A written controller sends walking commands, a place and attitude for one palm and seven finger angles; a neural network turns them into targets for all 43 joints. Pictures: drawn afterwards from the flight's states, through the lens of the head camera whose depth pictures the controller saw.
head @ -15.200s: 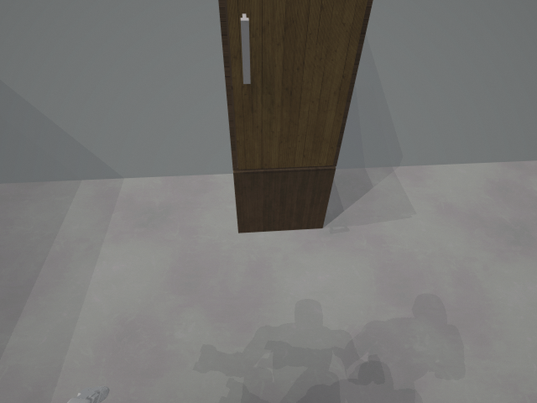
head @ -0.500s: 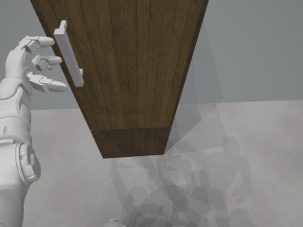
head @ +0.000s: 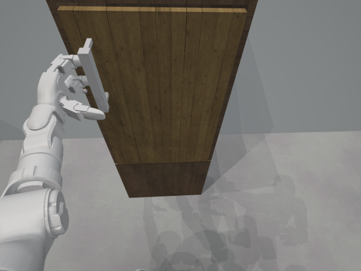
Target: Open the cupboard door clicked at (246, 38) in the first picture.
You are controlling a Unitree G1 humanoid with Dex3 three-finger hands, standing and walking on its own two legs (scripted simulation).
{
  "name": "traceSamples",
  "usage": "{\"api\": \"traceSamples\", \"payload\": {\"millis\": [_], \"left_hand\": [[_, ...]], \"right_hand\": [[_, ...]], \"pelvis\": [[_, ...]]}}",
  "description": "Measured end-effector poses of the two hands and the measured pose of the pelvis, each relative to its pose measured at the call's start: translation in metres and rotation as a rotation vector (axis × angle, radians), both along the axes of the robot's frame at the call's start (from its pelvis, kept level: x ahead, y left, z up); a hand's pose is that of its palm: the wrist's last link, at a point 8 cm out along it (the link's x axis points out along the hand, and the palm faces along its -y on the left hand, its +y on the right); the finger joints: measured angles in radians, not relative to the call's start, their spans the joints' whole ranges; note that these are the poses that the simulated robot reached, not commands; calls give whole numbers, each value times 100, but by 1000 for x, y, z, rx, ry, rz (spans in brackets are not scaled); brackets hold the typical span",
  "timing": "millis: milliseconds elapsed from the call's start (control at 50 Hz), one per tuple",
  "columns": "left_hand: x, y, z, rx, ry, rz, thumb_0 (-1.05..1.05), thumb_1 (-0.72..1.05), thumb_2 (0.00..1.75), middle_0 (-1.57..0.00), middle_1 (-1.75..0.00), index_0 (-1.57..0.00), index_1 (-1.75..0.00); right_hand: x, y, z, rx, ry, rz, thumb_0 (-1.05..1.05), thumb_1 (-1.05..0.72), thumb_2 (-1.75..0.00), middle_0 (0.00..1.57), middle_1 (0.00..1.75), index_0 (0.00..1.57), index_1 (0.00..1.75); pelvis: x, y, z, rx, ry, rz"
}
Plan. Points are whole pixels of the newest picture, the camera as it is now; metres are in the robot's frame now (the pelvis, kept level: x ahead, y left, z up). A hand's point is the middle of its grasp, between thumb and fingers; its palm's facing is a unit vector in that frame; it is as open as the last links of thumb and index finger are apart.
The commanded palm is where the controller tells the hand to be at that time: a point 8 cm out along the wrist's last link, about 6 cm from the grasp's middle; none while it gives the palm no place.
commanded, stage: slide the fingers in behind the handle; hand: left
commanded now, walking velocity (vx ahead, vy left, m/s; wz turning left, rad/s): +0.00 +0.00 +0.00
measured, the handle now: (97, 78) +0.52 +0.18 +0.14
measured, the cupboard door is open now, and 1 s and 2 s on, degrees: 0 0 0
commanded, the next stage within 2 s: close the thumb around the handle in 1.16 s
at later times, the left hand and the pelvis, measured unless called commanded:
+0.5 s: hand (101, 91) +0.46 +0.16 +0.14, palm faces +0.02 -1.00 +0.00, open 14.0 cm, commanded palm +0.44 +0.22 +0.14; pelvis -0.02 -0.01 +0.00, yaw +0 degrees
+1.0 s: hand (106, 91) +0.47 +0.16 +0.14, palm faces +0.03 -1.00 +0.01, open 14.0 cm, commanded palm +0.44 +0.20 +0.14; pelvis -0.01 -0.01 +0.00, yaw +0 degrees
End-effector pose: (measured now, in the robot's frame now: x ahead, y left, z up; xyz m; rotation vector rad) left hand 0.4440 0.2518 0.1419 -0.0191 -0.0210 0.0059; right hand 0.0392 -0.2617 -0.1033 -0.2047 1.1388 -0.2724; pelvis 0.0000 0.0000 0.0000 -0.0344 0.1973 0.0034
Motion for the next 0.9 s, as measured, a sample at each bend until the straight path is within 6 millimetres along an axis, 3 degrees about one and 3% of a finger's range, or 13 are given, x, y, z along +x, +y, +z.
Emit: {"api": "traceSamples", "payload": {"millis": [180, 380, 660, 780, 900], "left_hand": [[-5, -16, 0, 18, -2, 19, -1, -50, 30, -29, -120, -30, -120], [-7, -23, 1, 25, 1, 32, -1, -50, 30, -30, -120, -30, -120], [5, -43, -5, 13, 10, 22, -1, -50, 30, -31, -121, -30, -120], [5, -43, -5, 18, 6, 31, -1, -50, 30, -31, -121, -30, -120], [5, -44, -5, 18, 7, 33, -1, -50, 30, -31, -122, -30, -121]], "right_hand": [[14, 2, 1, 20, -65, 16, 0, -91, -90, 21, 30, 20, 30], [-10, -7, -2, 8, -13, 3, 0, -91, -90, 21, 30, 20, 30], [-48, -14, -3, -7, 61, -47, 0, -91, -90, 20, 30, 20, 30], [-49, -9, -5, 8, 69, -50, 0, -91, -90, 20, 30, 20, 30], [-38, -5, -6, 21, 50, -41, 0, -91, -90, 20, 30, 20, 30]], "pelvis": [[-3, -2, 0, 7, -15, -6], [-12, -8, -1, 8, -23, 1], [-16, -9, -2, 9, -4, -10], [-13, -9, -1, 8, -5, -8], [-9, -7, -1, 9, -5, -10]]}}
